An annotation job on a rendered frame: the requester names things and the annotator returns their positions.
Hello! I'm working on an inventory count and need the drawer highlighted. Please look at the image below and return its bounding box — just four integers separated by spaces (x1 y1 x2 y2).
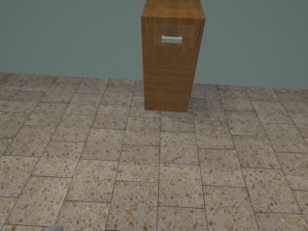
145 23 200 47

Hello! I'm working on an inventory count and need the cabinet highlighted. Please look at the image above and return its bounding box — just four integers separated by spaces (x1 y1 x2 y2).
141 0 206 113

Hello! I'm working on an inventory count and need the handle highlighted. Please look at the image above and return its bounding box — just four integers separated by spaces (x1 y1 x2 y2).
161 35 182 43

